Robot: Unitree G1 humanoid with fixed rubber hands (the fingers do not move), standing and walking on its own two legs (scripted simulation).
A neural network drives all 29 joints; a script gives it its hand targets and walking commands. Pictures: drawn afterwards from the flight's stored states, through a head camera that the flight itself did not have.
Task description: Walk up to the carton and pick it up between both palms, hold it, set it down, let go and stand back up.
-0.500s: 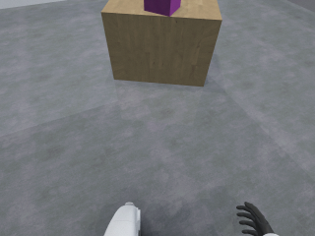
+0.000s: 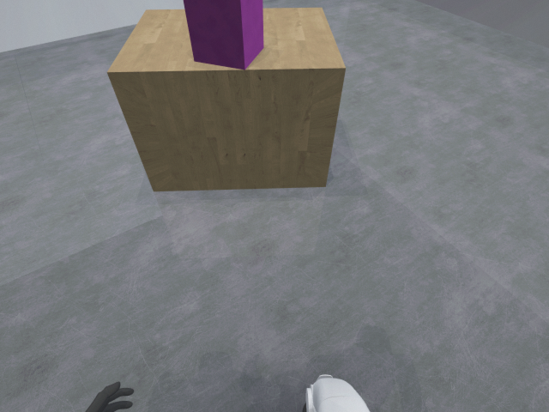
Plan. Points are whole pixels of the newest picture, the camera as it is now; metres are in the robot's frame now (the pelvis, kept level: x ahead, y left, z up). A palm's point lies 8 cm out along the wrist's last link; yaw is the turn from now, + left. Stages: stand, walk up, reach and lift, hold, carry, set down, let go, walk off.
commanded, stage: walk up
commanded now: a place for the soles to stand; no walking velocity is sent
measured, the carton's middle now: (226, 20) +1.36 +0.08 +0.02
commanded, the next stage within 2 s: none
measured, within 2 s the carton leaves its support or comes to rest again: neither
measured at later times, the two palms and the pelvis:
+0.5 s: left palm (80, 378) +0.21 +0.31 -0.12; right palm (367, 258) +0.37 -0.20 -0.07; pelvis +0.23 +0.04 +0.00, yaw +4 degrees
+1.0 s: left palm (114, 223) +0.50 +0.31 -0.08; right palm (355, 209) +0.53 -0.22 -0.11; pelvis +0.44 +0.04 +0.01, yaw +1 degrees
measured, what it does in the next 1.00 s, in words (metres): walks ahead: left foot, then right foot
